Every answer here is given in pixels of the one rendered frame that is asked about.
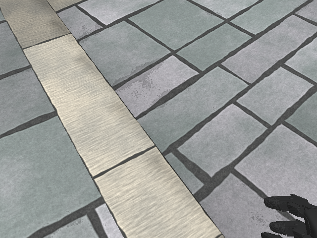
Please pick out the right robot hand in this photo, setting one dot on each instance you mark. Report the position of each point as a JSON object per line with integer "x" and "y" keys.
{"x": 297, "y": 206}

